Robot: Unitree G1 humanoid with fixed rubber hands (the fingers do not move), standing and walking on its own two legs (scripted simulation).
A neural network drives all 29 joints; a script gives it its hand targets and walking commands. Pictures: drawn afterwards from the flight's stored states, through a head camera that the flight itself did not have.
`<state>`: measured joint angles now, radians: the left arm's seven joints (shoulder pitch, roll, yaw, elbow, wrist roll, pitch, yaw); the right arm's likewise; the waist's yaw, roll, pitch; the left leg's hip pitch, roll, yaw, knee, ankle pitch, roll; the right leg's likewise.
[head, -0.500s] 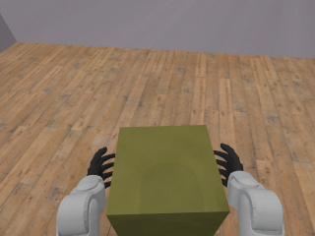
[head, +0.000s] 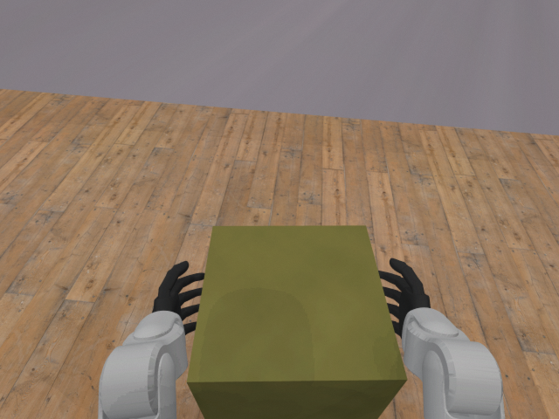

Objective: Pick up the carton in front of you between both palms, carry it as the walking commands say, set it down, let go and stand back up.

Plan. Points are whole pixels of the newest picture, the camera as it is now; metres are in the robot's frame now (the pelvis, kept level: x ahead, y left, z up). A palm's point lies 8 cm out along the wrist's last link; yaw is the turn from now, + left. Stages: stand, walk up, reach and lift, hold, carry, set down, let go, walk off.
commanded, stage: carry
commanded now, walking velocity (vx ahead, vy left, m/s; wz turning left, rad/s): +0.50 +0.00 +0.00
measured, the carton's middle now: (289, 337) +0.25 +0.00 +0.00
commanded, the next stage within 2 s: none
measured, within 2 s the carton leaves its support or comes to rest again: neither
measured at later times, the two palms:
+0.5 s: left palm (216, 154) +0.56 +0.12 +0.08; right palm (371, 151) +0.59 -0.18 +0.07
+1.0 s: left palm (211, 102) +0.75 +0.15 +0.08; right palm (345, 101) +0.75 -0.15 +0.08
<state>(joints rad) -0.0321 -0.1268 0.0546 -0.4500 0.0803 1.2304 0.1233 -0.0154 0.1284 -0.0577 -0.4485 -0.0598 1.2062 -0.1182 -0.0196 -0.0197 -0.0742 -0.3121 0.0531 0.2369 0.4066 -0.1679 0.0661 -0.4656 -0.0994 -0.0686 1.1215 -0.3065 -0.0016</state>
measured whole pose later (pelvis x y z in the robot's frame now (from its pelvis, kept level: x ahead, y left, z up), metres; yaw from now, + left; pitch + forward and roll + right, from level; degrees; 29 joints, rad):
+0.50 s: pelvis +0.33 -0.05 +0.00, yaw +4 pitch +4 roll +1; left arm -0.04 -0.13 0.06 -0.48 0.06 1.21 0.12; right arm -0.05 0.13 -0.06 -0.50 -0.08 1.23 -0.12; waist 0.02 0.02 -0.02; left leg -0.43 0.07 0.07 1.07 -0.37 0.00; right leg -0.34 -0.05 -0.23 0.40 -0.13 -0.08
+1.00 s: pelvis +0.50 -0.01 -0.01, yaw +0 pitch +4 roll +1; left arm -0.07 -0.13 0.07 -0.46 0.09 1.24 0.12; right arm -0.06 0.13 -0.06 -0.46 -0.07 1.21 -0.11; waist 0.00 -0.03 -0.11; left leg -0.35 0.04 0.21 0.53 -0.25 0.04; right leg -0.13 -0.08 -0.15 0.49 -0.41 0.04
